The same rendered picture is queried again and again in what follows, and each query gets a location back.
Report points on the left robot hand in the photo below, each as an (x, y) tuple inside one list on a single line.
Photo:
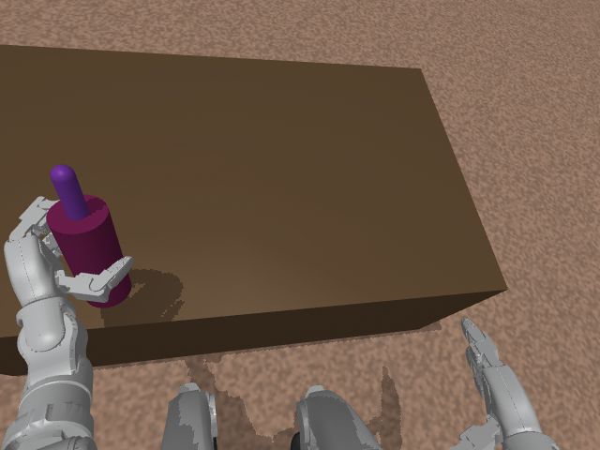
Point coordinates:
[(35, 271)]

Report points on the right robot arm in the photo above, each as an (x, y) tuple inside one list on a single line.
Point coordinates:
[(529, 441)]

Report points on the right robot hand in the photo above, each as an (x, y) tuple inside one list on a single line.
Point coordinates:
[(509, 409)]

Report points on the bottle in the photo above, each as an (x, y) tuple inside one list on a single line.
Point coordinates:
[(83, 229)]

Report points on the left robot arm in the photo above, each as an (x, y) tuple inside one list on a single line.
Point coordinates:
[(54, 412)]

